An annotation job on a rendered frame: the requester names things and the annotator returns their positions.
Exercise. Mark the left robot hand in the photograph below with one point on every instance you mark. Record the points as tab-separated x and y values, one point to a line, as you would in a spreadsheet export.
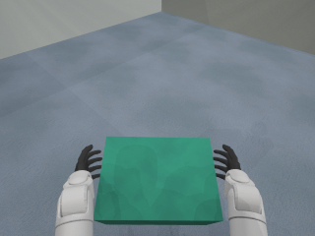
84	162

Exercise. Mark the carton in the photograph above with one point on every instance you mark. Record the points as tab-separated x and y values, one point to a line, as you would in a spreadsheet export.
157	181

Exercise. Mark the left robot forearm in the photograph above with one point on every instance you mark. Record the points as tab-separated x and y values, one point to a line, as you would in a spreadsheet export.
75	206

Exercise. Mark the right robot hand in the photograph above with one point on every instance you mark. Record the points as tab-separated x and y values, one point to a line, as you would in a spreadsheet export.
231	160

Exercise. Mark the right robot forearm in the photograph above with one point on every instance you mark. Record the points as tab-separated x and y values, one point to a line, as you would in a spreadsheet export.
245	207

